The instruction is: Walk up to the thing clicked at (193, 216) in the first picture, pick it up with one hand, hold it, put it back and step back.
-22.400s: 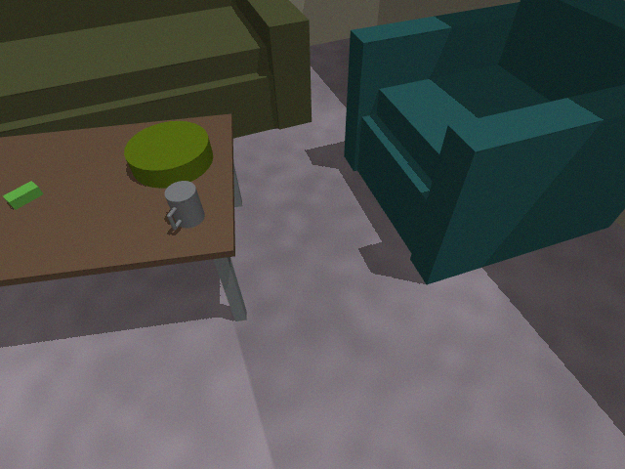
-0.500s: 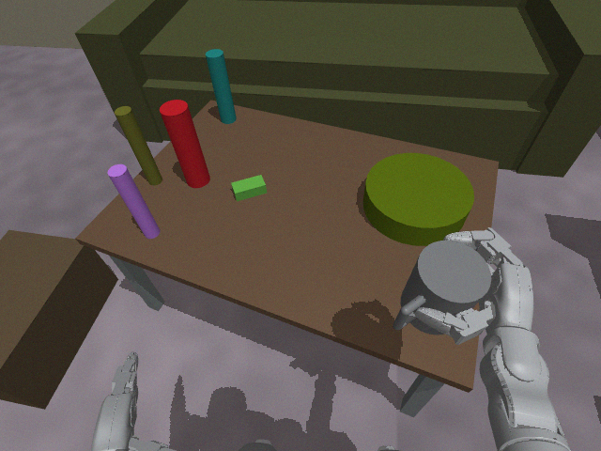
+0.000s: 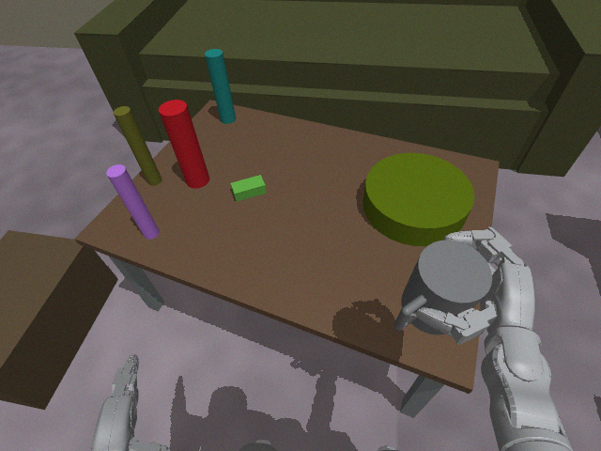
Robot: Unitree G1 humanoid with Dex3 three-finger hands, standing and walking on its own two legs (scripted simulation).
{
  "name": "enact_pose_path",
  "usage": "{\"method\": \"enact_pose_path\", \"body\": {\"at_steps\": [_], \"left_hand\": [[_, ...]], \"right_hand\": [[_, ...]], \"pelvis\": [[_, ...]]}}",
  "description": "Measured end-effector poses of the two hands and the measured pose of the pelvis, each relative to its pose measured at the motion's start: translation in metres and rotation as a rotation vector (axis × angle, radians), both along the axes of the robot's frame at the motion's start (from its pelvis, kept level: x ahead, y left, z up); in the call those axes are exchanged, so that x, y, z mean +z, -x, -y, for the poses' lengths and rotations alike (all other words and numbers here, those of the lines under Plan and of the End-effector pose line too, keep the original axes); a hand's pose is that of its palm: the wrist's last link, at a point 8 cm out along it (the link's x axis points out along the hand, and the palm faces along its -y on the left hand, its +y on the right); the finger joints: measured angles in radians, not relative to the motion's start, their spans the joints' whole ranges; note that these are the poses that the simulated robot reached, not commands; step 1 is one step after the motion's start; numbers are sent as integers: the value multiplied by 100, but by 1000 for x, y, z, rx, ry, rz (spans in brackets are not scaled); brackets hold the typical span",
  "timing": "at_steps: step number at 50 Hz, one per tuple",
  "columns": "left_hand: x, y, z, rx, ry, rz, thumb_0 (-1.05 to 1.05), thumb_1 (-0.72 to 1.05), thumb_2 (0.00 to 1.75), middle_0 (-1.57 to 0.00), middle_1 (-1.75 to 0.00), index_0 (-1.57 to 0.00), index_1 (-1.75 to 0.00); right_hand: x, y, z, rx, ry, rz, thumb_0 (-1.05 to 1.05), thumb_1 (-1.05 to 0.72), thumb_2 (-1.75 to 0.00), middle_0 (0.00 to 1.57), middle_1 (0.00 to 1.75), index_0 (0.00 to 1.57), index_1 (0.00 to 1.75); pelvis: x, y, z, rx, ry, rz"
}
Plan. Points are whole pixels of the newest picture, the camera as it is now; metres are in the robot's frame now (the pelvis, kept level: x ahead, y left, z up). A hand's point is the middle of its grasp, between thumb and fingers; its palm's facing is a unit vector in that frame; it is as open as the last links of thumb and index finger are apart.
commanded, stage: crouch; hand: right
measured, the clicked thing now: (432, 296) +0.31 -0.14 +0.03
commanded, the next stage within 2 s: lower in 1.12 s
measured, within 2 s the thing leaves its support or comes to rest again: neither
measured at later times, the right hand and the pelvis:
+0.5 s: hand (448, 282) +0.37 -0.19 -0.03, palm faces +0.21 +0.98 +0.01, open 11.7 cm; pelvis -0.01 +0.00 -0.04, yaw +0 degrees
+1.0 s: hand (445, 275) +0.42 -0.21 -0.09, palm faces +0.22 +0.97 -0.01, open 11.7 cm; pelvis -0.01 -0.01 -0.08, yaw +1 degrees
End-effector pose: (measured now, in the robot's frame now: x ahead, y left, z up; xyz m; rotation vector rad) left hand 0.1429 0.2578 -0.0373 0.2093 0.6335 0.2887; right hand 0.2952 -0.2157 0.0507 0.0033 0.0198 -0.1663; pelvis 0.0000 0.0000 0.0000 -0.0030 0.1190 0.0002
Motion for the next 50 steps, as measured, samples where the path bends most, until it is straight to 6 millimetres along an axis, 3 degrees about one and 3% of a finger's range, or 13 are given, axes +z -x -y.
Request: {"method": "enact_pose_path", "body": {"at_steps": [9, 26, 36, 50], "left_hand": [[2, -2, 0, -4, -8, 11, -1, -52, 5, -5, -6, -5, -5], [1, 12, -12, -30, -153, 16, -1, -51, 5, -5, -6, -6, -4], [-2, 14, -3, -56, -185, 11, -1, -51, 5, -5, -6, -6, -5], [-5, 8, -6, -80, -252, -8, -1, -50, 4, -5, -6, -6, -4]], "right_hand": [[-9, -4, 5, -25, -6, -13, -2, 61, -91, 63, 107, 67, 109], [-86, -51, 22, -42, -13, -46, -2, 61, -91, 64, 105, 68, 108], [-110, -79, 30, -52, -12, -38, -2, 61, -91, 63, 106, 68, 108], [-143, -96, 42, -59, -2, -56, -2, 61, -91, 63, 106, 68, 108]], "pelvis": [[-2, 1, -1, -1, 0, -11], [-38, 15, 2, 2, -10, -146], [-57, 13, 7, 6, -28, -212], [-76, 8, 9, 2, -46, -275]]}}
